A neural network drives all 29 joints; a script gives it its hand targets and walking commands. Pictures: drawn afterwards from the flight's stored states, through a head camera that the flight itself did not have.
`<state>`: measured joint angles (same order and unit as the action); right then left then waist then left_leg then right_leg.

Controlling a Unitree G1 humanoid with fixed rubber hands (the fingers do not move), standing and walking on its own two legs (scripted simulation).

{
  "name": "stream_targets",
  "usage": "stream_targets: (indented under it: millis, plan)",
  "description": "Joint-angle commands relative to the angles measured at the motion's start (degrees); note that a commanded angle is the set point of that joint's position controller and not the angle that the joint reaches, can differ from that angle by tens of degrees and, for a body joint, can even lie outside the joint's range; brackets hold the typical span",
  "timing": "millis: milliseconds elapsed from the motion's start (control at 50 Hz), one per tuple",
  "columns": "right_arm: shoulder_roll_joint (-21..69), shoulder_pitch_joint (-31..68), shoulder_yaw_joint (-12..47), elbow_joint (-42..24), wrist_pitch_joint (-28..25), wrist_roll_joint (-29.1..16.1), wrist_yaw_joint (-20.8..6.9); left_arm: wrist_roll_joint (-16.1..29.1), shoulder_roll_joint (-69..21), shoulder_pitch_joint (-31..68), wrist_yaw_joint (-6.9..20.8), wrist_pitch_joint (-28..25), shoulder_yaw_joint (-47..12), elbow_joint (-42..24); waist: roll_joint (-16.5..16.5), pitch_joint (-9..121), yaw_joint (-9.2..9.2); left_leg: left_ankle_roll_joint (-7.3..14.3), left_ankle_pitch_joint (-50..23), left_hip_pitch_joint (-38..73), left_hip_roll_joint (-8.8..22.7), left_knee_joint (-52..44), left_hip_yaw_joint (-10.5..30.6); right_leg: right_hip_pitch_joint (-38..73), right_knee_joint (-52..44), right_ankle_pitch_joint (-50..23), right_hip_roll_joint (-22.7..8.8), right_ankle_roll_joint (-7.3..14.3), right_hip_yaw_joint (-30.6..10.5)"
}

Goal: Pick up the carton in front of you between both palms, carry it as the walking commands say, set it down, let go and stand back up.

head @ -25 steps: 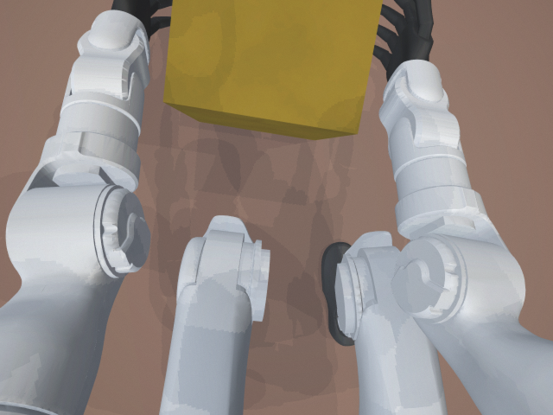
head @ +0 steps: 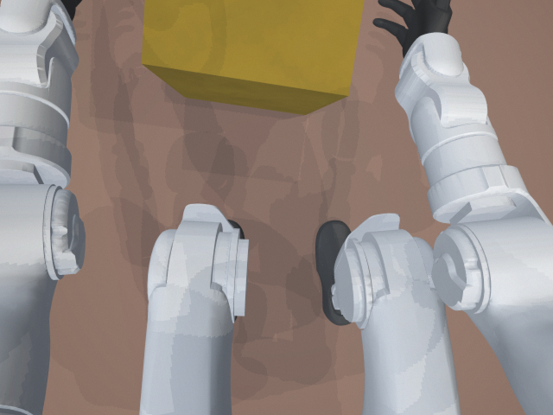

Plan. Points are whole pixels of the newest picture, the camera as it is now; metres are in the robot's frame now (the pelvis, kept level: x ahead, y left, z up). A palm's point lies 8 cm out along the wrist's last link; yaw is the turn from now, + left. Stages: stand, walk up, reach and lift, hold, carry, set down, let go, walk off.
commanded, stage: set down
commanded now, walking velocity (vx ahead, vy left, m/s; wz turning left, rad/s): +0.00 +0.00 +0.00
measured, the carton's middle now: (256, 18) +0.56 +0.09 -0.25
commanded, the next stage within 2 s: let go in 0.92 s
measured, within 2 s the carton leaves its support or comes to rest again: neither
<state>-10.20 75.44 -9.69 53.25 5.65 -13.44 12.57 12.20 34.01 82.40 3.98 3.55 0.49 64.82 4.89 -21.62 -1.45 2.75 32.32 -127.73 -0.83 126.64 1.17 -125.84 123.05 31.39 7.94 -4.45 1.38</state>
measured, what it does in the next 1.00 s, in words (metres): rises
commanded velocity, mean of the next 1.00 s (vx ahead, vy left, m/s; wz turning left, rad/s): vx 0.00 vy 0.00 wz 0.00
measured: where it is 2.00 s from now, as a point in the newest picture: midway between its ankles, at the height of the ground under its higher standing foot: (280, 290)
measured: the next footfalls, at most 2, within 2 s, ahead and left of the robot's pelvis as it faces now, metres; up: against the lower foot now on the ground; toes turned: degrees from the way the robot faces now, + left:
none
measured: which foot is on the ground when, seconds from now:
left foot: down 0.00-1.00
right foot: down 0.00-1.00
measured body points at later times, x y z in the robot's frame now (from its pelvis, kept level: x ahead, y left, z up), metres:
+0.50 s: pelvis +0.02 +0.00 +0.13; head +0.35 +0.07 +0.43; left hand +0.54 +0.31 +0.00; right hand +0.54 -0.09 +0.00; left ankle +0.11 +0.10 -0.34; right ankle +0.13 -0.12 -0.34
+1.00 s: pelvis +0.05 +0.01 +0.26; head +0.34 +0.08 +0.59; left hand +0.54 +0.31 +0.15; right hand +0.53 -0.09 +0.15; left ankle +0.11 +0.10 -0.34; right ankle +0.13 -0.12 -0.34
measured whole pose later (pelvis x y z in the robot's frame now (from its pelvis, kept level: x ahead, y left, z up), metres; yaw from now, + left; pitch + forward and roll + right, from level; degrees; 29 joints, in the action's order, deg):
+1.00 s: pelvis +0.05 +0.01 +0.26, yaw +4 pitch +43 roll -4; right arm 0.6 51.2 -19.1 34.3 10.8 2.6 10.2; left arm -3.6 25.2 64.8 9.2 8.1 15.3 56.0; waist 1.0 2.0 1.8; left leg 2.4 20.2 -91.6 -3.8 68.9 2.7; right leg -89.0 66.2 20.7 3.4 -2.8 -2.0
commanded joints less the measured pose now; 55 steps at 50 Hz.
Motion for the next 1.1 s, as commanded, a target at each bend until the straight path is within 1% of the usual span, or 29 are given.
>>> stream_targets:
  millis: [0,40,80,120,160,200,280,340,380,480,540,640,840,880,940,980,1040,1080]
  plan:
    - [-0.7,9.3,-1.2,-11.2,0.7,1.9,1.8,-0.5,8.3,15.2,0.5,0.8,1.9,-8.0,-12.4,79.6,-2.88,-1.5,-17.3,51.1,2.3,-17.6,2.8,27.5,-9.0,-7.7,-0.7,0.9,5.5]
    - [-1.5,8.6,-3.1,-14.2,1.8,4.6,2.7,-1.6,8.2,14.1,0.5,2.2,3.3,-9.4,-12.4,81.2,-1.66,-1.5,-17.2,52.6,1.5,-19.3,2.0,28.4,-11.2,-7.4,-0.4,1.3,5.9]
    - [-1.5,7.5,-5.2,-15.9,2.9,7.2,3.1,-2.9,7.2,12.7,0.7,3.4,4.7,-9.4,-11.8,78.7,-0.38,-1.6,-16.2,50.9,1.0,-21.3,1.5,28.2,-13.6,-6.8,-0.3,1.5,6.1]
    - [-0.4,6.1,-6.8,-15.8,3.4,9.2,3.0,-4.0,5.6,11.1,1.0,3.8,5.6,-8.4,-11.1,74.4,0.56,-1.8,-15.6,47.7,0.6,-23.2,1.4,27.2,-15.6,-6.6,-0.5,1.6,5.8]
    - [1.3,4.6,-7.6,-15.6,3.5,10.4,2.5,-4.9,4.3,9.9,1.4,3.7,6.3,-8.1,-10.6,72.4,0.89,-1.9,-16.5,45.7,0.4,-24.8,1.3,27.0,-17.4,-7.7,-0.6,1.4,5.5]
    - [2.7,3.1,-7.8,-15.4,3.4,10.9,2.0,-5.7,3.8,8.7,1.6,3.4,7.1,-7.9,-10.3,72.2,0.66,-2.0,-18.1,44.8,0.1,-26.3,1.1,27.8,-19.2,-9.2,-0.7,1.1,5.0]
    - [4.8,0.5,-7.3,-15.8,3.4,10.9,1.4,-7.2,4.2,6.5,2.1,3.0,8.6,-8.3,-10.1,74.0,-0.41,-2.1,-20.3,45.4,-0.3,-29.7,0.5,30.7,-23.0,-11.5,-0.7,0.5,4.1]
    - [5.4,-1.0,-6.8,-17.6,3.7,10.7,1.3,-7.9,5.0,5.5,2.6,3.0,9.7,-10.0,-10.2,77.0,-0.97,-2.1,-21.8,48.2,-0.5,-32.3,0.0,33.4,-26.0,-12.8,-0.7,0.2,3.8]
    - [5.4,-1.8,-6.5,-19.5,4.1,10.7,1.3,-8.1,5.4,5.2,3.0,3.3,10.2,-11.7,-10.4,79.3,-1.03,-2.1,-23.0,51.1,-0.8,-34.2,-0.2,35.1,-28.1,-13.4,-0.6,0.1,3.8]
    - [5.1,-3.5,-6.3,-24.2,5.4,11.1,1.5,-8.2,5.6,4.5,4.1,4.7,10.7,-15.2,-11.4,83.5,-0.29,-2.4,-25.3,59.2,-1.4,-39.2,-0.5,38.3,-33.8,-14.2,-0.7,0.0,4.2]
    - [5.2,-4.8,-6.5,-25.7,6.1,11.5,1.3,-8.6,5.1,3.6,4.6,5.4,10.9,-16.1,-11.9,83.7,0.36,-2.6,-26.3,63.1,-1.7,-42.4,-0.4,39.5,-37.4,-14.5,-0.9,0.0,4.3]
    - [6.0,-7.7,-7.4,-25.9,6.3,12.6,0.6,-10.1,3.7,1.6,5.2,5.6,11.8,-15.8,-12.3,81.9,1.11,-2.7,-28.1,67.9,-2.0,-48.2,0.2,41.4,-43.5,-15.4,-1.2,-0.1,4.0]
    - [7.2,-12.9,-8.9,-25.9,5.0,14.8,-1.3,-13.6,0.9,-2.2,5.5,4.3,14.3,-15.3,-12.2,79.3,1.88,-2.8,-33.9,78.6,-1.9,-59.1,1.8,47.1,-55.5,-19.1,-2.0,-0.3,3.1]
    - [7.5,-13.7,-9.3,-25.0,4.7,15.1,-1.6,-14.3,0.0,-3.0,5.5,4.0,14.6,-14.3,-12.1,77.2,2.12,-2.8,-33.9,79.5,-1.7,-61.2,2.1,48.0,-57.7,-19.2,-2.2,-0.3,2.9]
    - [7.9,-15.6,-9.3,-24.6,4.1,16.2,-2.4,-15.9,-1.2,-5.3,5.3,3.5,15.8,-13.9,-11.9,76.5,1.58,-2.9,-35.0,82.2,-1.5,-64.3,2.5,50.3,-60.7,-19.9,-2.5,-0.3,2.5]
    - [7.7,-18.5,-8.9,-24.7,3.6,17.2,-3.0,-17.1,-2.2,-8.3,4.6,3.3,16.6,-14.6,-11.9,78.0,1.29,-3.1,-37.3,86.2,-1.5,-66.3,2.8,52.2,-62.7,-20.9,-2.7,-0.3,2.4]
    - [6.6,-25.2,-7.7,-25.2,2.7,18.8,-4.4,-18.6,-4.4,-15.3,3.0,3.1,17.3,-17.2,-12.1,80.2,1.22,-3.5,-42.5,94.3,-1.3,-69.0,3.6,54.4,-65.8,-22.2,-2.7,0.1,2.6]
    - [5.3,-30.6,-6.3,-25.8,1.9,19.8,-5.7,-18.8,-6.2,-21.1,1.6,2.7,17.1,-20.0,-11.9,80.5,1.38,-3.7,-45.7,99.2,-1.1,-70.7,4.2,56.1,-67.8,-22.7,-2.9,0.6,2.5]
